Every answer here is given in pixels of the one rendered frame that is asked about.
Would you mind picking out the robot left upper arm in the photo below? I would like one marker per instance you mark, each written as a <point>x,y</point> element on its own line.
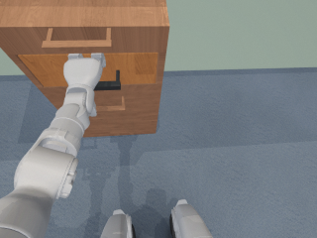
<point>47,175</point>

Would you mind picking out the robot shin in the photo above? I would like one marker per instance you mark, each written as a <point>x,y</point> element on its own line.
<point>118,211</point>
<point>182,201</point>

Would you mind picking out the left robot shin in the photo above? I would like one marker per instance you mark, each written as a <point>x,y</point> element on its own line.
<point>118,211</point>

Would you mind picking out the robot left forearm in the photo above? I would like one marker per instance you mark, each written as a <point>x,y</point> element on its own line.
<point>68,126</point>

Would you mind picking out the right robot shin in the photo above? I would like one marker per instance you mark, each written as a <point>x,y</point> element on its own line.
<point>182,201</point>

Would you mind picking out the drawer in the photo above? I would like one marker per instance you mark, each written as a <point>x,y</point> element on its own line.
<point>135,68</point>

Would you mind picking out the cabinet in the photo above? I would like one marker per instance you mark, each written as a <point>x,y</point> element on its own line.
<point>133,26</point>

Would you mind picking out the handle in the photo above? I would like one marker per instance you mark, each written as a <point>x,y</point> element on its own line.
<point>78,47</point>
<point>109,85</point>
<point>110,109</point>

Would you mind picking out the robot left hand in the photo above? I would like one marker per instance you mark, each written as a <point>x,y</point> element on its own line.
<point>86,71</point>

